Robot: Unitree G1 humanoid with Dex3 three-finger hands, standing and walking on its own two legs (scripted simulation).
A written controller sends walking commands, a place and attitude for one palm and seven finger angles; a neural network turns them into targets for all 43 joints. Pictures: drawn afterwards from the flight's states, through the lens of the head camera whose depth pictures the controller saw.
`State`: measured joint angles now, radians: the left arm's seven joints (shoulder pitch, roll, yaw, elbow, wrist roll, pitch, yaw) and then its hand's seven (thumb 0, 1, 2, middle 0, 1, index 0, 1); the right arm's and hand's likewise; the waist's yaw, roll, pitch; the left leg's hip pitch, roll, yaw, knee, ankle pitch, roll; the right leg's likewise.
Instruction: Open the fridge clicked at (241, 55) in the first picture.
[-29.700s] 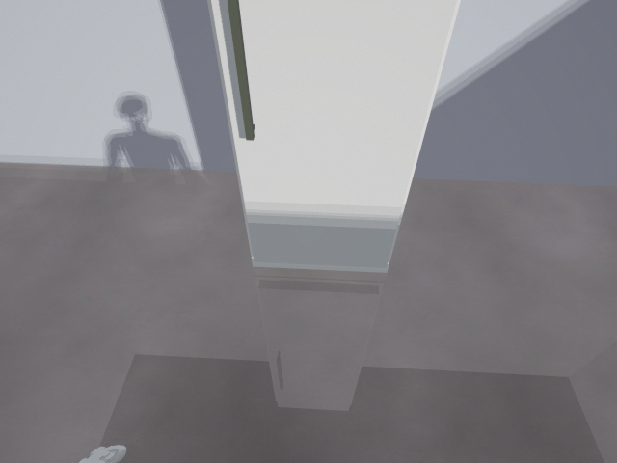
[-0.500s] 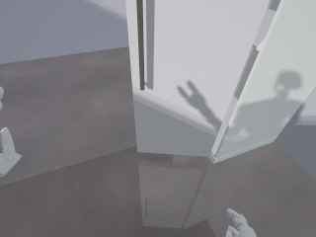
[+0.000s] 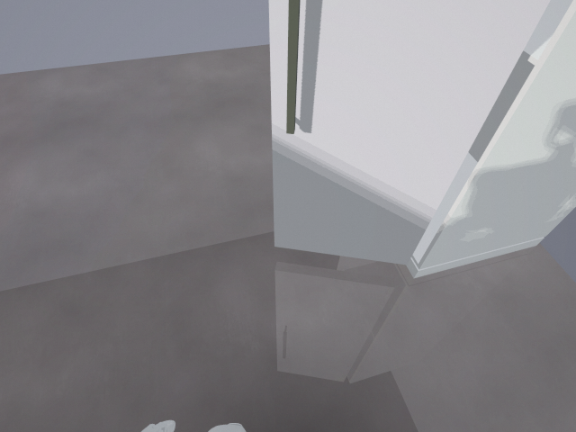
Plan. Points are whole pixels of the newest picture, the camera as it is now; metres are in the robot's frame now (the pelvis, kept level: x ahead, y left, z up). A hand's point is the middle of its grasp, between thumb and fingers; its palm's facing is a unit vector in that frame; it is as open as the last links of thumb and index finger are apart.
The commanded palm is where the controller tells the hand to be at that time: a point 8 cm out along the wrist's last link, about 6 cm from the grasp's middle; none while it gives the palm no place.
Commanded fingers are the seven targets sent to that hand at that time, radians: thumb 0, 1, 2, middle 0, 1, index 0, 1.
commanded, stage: let the arm hang, fingers relaxed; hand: left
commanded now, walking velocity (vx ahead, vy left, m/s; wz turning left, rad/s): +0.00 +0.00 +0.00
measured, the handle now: (294, 44) +0.81 +0.02 +0.14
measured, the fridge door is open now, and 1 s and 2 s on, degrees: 65 65 65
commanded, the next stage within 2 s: look to check the result in 0.78 s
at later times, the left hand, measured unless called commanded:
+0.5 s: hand out of the picture +0.03 +0.24 -0.15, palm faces -0.03 -0.96 -0.26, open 7.4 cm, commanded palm none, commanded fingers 0.00 0.90 0.90 -0.20 -0.30 -0.20 -0.30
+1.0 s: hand out of the picture +0.08 +0.27 -0.14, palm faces -0.06 -0.95 -0.31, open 7.4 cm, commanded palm none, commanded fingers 0.00 0.90 0.90 -0.20 -0.30 -0.20 -0.30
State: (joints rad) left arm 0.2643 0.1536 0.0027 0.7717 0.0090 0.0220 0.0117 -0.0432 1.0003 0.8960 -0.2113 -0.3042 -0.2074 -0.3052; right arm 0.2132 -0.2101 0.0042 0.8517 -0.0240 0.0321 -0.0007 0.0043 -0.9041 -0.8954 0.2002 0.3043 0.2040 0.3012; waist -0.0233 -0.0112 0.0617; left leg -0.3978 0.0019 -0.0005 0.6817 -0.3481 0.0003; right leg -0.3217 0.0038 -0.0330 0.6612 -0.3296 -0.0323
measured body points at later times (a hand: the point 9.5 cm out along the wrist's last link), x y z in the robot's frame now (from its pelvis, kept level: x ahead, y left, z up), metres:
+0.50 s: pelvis +0.00 +0.03 +0.02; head +0.00 +0.03 +0.47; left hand +0.03 +0.29 -0.13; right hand +0.00 -0.22 -0.14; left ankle +0.04 +0.12 -0.72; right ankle +0.01 -0.10 -0.72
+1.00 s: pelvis +0.01 +0.03 +0.02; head +0.03 +0.03 +0.47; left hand +0.08 +0.32 -0.12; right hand +0.07 -0.26 -0.12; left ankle +0.04 +0.12 -0.72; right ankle +0.01 -0.10 -0.72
